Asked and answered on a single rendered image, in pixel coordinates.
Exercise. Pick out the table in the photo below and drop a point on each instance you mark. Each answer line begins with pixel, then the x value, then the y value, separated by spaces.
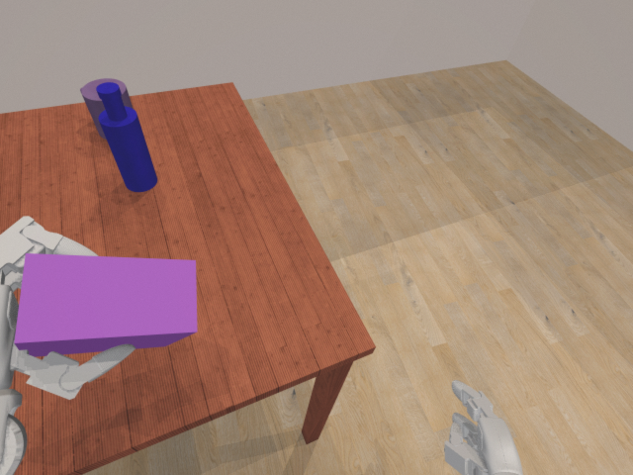
pixel 271 311

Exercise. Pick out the robot left forearm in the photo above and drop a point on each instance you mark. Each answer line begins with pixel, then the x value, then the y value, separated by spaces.
pixel 13 436

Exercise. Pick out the robot right hand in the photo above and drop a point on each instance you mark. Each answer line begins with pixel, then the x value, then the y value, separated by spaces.
pixel 490 448

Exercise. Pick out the robot left hand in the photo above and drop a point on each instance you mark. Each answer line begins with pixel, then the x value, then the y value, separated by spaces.
pixel 56 373

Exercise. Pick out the sponge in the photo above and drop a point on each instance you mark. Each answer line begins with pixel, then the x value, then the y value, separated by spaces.
pixel 78 303

